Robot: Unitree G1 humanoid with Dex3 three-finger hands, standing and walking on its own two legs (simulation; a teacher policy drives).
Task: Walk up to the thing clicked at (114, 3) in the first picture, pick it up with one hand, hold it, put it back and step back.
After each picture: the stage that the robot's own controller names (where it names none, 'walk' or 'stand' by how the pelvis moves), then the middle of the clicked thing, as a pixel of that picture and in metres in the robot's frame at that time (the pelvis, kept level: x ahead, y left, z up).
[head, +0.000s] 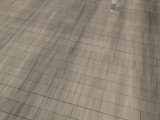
stand; (113, 3) +2.23 -0.47 -0.65
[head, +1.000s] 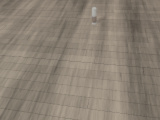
walk; (94, 16) +2.13 +0.00 -0.63
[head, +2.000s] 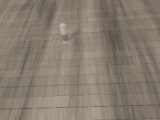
walk; (64, 33) +1.49 +0.34 -0.65
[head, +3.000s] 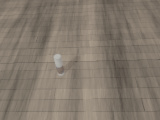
walk; (59, 65) +1.00 +0.30 -0.65
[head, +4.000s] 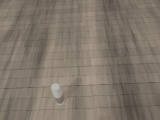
walk; (58, 94) +0.66 +0.27 -0.65
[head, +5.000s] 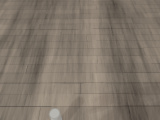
stand; out of the picture +0.43 +0.21 -0.63
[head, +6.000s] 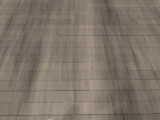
stand; out of the picture +0.39 +0.21 -0.66
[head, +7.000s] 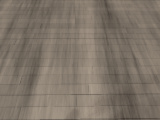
stand; out of the picture +0.37 +0.22 -0.66
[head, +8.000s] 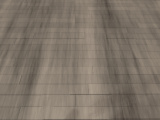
stand; out of the picture +0.37 +0.22 -0.66
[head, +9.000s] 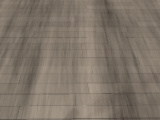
stand; out of the picture +0.36 +0.22 -0.66
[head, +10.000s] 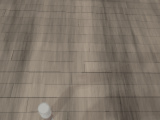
go down; (46, 113) +0.39 +0.21 -0.61
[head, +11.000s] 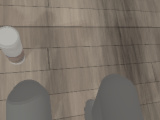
go down; (13, 49) +0.46 +0.23 -0.23
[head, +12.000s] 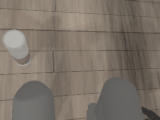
close in; (19, 51) +0.46 +0.22 -0.25
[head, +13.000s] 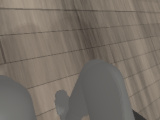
close in; out of the picture +0.45 +0.26 -0.16
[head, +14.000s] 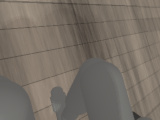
close; out of the picture +0.44 +0.27 -0.17
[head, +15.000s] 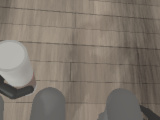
lift; (20, 74) +0.33 +0.20 -0.02
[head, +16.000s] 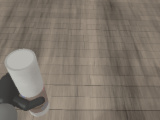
hold; (31, 87) +0.30 +0.16 +0.07
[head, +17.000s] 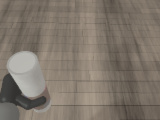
hold; (34, 87) +0.31 +0.16 +0.05
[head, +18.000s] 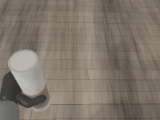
hold; (34, 85) +0.32 +0.16 +0.04
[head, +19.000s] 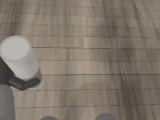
crouch; (26, 68) +0.38 +0.17 +0.00
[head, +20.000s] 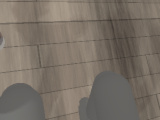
lower; out of the picture +0.49 +0.23 -0.06
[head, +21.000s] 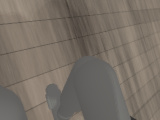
lower; out of the picture +0.46 +0.25 -0.17
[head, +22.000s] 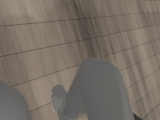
lower; out of the picture +0.45 +0.27 -0.16
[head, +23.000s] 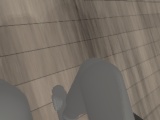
lower; out of the picture +0.44 +0.27 -0.16
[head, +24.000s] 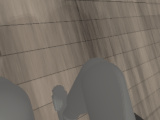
lower; out of the picture +0.44 +0.27 -0.17
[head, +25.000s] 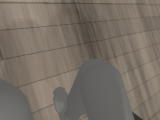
open; out of the picture +0.45 +0.26 -0.17
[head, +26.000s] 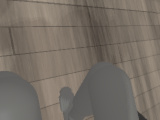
stand; out of the picture +0.44 +0.26 -0.18
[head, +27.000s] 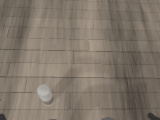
stand; (46, 96) +0.41 +0.19 -0.49
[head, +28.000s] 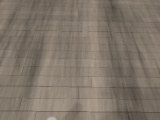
stand; out of the picture +0.39 +0.18 -0.60
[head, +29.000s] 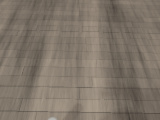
stand; out of the picture +0.39 +0.18 -0.60
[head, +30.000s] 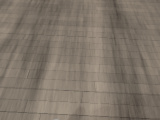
stand; out of the picture +0.39 +0.17 -0.64
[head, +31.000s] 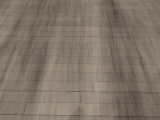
stand; out of the picture +0.39 +0.19 -0.66
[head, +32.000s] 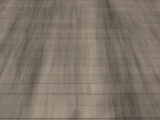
stand; out of the picture +0.37 +0.21 -0.66
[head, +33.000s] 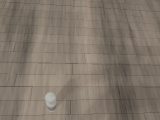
walk; (51, 102) +0.44 +0.15 -0.64
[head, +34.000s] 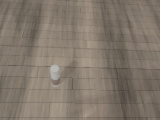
walk; (55, 76) +0.68 +0.20 -0.64
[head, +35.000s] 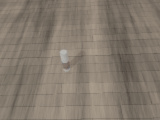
stand; (65, 60) +1.00 +0.26 -0.64
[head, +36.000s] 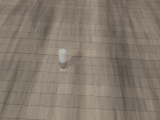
stand; (63, 60) +0.98 +0.19 -0.64
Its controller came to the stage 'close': yes
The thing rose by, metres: 0.68
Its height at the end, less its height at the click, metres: +0.00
